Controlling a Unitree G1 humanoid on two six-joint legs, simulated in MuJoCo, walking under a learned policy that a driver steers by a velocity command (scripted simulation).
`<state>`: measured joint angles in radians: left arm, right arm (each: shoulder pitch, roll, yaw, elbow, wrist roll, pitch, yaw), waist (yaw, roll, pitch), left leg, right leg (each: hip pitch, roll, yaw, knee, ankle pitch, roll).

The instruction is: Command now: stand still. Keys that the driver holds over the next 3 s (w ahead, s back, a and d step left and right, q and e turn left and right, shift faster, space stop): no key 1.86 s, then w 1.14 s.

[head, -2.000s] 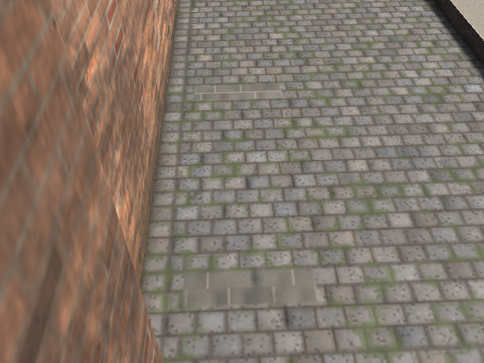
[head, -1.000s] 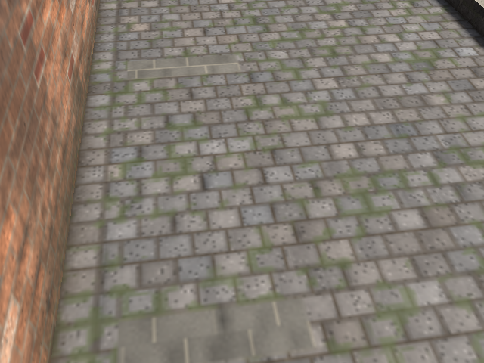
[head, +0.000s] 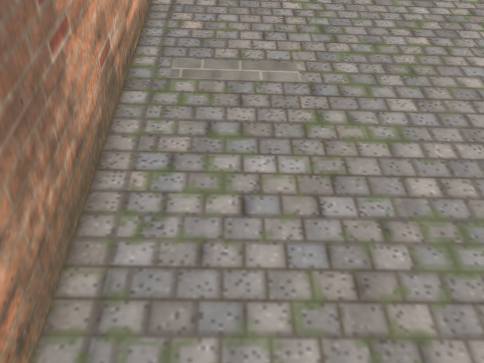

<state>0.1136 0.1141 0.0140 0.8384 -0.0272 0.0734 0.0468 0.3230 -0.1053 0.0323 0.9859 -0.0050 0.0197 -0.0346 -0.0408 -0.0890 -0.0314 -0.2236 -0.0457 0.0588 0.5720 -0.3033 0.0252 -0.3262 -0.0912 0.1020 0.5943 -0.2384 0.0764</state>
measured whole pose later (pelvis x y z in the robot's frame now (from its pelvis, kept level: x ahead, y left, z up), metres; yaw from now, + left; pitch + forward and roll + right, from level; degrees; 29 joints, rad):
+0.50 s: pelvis +0.06 -0.06 +0.00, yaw +0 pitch -1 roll +1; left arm 0.15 0.13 0.06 0.92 -0.02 0.03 0.01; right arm 0.33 -0.16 -0.04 1.04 0.00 -0.01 -0.05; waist -0.04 0.01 0.03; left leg -0.14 0.08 0.01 0.54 -0.38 -0.09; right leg -0.28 0.03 0.04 0.63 -0.33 -0.03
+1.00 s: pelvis +0.07 -0.07 +0.00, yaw -1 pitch -1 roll +0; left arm 0.06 0.15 0.06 1.02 -0.02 0.06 0.01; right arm 0.39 -0.15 -0.03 1.03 0.00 -0.03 -0.05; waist -0.03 0.01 0.02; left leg -0.12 0.10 0.02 0.53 -0.39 -0.10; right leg -0.26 0.05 0.05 0.62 -0.34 -0.03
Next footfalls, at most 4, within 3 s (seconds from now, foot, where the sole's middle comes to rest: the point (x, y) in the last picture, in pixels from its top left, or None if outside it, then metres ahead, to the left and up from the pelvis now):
2.52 right None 0.40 -0.18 -0.76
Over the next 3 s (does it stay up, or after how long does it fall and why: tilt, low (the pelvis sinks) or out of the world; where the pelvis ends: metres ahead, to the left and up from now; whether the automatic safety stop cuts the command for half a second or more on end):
stays up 0.51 -0.08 0.01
